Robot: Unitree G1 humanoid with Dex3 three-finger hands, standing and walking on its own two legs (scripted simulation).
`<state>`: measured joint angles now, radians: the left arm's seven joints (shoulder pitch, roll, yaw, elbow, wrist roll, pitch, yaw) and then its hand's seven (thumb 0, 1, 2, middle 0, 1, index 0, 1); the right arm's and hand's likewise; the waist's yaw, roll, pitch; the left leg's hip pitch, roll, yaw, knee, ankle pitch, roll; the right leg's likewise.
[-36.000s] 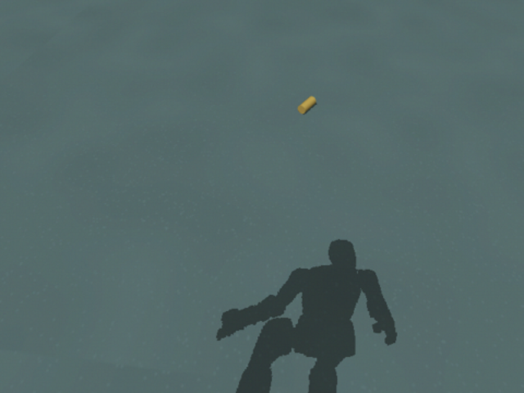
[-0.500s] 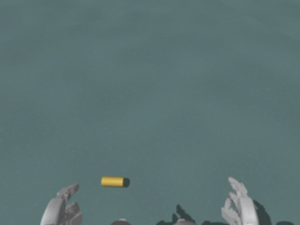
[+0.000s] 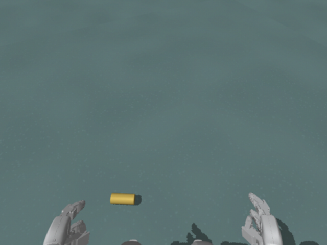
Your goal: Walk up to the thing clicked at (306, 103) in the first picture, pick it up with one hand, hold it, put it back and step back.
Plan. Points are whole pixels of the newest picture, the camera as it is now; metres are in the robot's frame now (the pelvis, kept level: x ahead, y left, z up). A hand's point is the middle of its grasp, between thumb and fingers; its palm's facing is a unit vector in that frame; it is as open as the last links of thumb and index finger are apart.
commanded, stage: home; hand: left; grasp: from above
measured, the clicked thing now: (123, 198) +0.45 +0.21 -0.68
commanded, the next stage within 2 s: stand in 0.10 s
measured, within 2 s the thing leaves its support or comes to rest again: neither
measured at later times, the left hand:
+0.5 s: hand out of the picture +0.10 +0.24 -0.10, palm faces +0.03 -0.94 -0.34, open 7.4 cm
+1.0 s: hand out of the picture +0.03 +0.24 -0.10, palm faces +0.06 -0.94 -0.33, open 7.4 cm
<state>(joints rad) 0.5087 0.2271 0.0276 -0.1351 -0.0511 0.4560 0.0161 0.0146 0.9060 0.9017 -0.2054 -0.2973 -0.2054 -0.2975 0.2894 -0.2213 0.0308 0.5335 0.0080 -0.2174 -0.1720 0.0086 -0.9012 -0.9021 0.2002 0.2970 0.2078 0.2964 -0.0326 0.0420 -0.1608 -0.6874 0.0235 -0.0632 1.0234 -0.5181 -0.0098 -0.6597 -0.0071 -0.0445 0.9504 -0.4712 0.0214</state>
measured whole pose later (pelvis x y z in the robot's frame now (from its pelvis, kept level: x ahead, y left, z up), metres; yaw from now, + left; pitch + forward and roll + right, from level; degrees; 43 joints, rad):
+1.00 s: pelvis -0.01 +0.00 +0.06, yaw +1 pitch -4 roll +0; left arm 0.19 0.28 0.04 1.10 0.04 0.01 0.03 0.01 0.91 0.90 -0.21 -0.30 -0.21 -0.30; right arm 0.16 -0.28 -0.03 1.08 -0.03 0.00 -0.02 0.00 -0.90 -0.90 0.20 0.30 0.21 0.30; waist 0.02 0.01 0.06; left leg -0.13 -0.02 -0.04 0.42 -0.23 0.00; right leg -0.12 -0.05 -0.04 0.41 -0.22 0.04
